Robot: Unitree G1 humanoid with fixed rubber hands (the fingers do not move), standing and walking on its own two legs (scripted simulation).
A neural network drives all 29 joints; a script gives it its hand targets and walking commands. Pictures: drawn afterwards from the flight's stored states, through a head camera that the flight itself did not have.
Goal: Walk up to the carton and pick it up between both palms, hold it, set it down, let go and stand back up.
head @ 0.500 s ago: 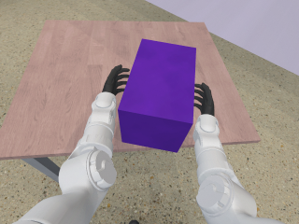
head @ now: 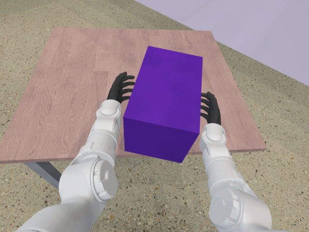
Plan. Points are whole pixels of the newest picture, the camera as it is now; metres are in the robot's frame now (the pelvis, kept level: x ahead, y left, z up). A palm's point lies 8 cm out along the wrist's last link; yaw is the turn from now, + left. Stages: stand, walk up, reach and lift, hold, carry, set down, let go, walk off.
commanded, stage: reach and lift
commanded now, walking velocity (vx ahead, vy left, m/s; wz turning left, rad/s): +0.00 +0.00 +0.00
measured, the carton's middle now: (164, 103) +0.48 +0.03 +0.02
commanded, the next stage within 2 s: none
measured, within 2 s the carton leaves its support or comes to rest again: leaves its support in 0.02 s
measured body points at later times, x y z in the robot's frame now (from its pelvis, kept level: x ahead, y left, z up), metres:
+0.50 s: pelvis -0.03 +0.00 +0.00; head -0.03 +0.05 +0.45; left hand +0.41 +0.17 +0.14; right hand +0.39 -0.10 +0.12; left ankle +0.04 +0.07 -0.75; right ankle -0.03 -0.12 -0.75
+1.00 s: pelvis -0.01 +0.00 +0.00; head -0.02 +0.04 +0.45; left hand +0.40 +0.17 +0.14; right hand +0.40 -0.10 +0.13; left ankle +0.04 +0.07 -0.75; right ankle -0.03 -0.12 -0.75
